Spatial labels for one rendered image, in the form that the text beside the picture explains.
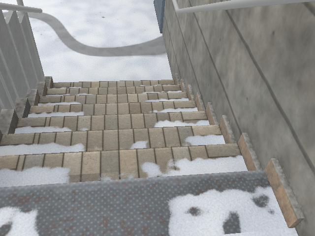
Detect stairs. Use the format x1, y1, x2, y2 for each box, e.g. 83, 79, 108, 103
0, 80, 248, 188

